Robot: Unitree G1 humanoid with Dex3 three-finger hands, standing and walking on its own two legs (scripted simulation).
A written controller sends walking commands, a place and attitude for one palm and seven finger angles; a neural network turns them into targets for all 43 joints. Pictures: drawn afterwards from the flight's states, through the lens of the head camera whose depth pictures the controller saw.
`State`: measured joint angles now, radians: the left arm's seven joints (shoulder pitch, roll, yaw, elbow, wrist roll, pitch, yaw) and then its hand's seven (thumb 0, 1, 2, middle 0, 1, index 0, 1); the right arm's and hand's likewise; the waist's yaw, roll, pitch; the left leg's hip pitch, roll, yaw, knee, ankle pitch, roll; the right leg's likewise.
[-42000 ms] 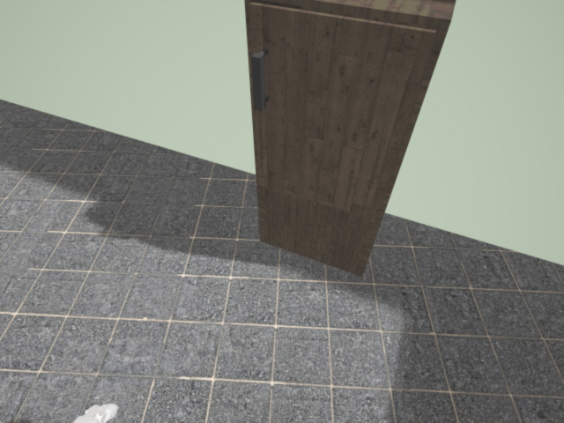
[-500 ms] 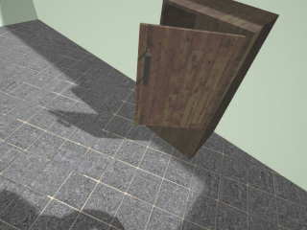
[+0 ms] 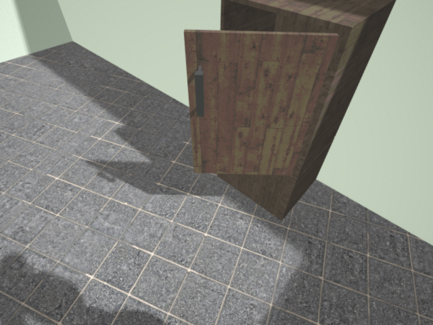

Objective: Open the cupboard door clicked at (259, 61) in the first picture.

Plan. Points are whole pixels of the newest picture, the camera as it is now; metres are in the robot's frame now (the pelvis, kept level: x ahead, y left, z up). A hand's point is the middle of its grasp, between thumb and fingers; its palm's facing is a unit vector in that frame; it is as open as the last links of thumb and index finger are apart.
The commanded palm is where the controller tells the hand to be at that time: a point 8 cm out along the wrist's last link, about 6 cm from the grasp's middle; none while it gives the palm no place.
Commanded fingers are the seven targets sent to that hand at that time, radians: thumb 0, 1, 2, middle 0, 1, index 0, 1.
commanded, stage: look again from close up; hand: left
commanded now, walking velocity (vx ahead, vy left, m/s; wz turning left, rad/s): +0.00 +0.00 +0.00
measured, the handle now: (200, 91) +0.77 +0.09 +0.03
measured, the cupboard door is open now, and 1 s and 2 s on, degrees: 41 41 41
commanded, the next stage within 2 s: shuffle to correct the standing spot in 0.24 s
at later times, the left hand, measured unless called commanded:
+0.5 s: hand out of the picture -0.02 +0.15 -0.17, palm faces +0.04 -0.98 -0.17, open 7.4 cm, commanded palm none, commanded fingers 0.00 0.90 0.90 -0.20 -0.30 -0.20 -0.30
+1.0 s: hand (160, 319) +0.18 +0.14 -0.18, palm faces +0.04 -0.97 -0.25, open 7.3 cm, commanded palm none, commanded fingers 0.00 0.90 0.90 -0.20 -0.30 -0.20 -0.30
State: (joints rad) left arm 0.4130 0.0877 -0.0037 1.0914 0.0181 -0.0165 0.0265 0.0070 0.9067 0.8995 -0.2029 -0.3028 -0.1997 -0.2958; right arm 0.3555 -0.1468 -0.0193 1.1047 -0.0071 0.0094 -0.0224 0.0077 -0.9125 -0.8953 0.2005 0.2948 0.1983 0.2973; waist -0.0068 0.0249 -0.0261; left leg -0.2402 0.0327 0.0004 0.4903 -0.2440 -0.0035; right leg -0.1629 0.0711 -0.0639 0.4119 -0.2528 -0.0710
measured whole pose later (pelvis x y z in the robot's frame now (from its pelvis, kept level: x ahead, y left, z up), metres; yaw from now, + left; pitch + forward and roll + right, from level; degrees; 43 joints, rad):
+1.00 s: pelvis +0.13 -0.07 -0.02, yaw +1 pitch +0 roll +0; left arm 0.22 0.20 0.07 1.00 0.02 -0.06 -0.01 0.02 0.93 0.90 -0.20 -0.30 -0.20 -0.30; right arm 0.39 -0.15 -0.03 1.14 -0.02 -0.01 -0.02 0.01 -0.91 -0.89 0.21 0.30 0.20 0.30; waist -0.01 0.04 0.09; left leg -0.27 0.11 0.02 0.99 -0.57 -0.01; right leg -0.42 -0.07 -0.11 0.70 -0.27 -0.02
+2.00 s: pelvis +0.21 -0.10 +0.00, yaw +2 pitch +0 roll +0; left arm 0.22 0.21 0.06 0.99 0.03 0.06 0.02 0.01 0.91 0.90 -0.20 -0.30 -0.20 -0.30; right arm 0.18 -0.14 -0.03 0.97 -0.02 0.03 -0.03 0.00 -0.93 -0.89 0.20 0.30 0.20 0.30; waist 0.03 -0.06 0.05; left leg -0.27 -0.02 0.07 0.48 -0.21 0.05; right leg -0.42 -0.03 0.01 0.98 -0.43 0.02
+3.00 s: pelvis +0.21 -0.10 -0.01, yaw +0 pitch +0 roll +0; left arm 0.30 0.15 -0.01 1.05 0.02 -0.02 0.05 0.01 0.91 0.90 -0.20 -0.30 -0.20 -0.30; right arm 0.28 -0.17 0.00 1.07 -0.01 -0.01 -0.02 0.02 -0.94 -0.89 0.20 0.30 0.20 0.30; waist -0.01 0.01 0.01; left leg -0.29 -0.01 0.10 0.54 -0.25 0.04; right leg -0.13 -0.01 -0.01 0.53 -0.39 0.00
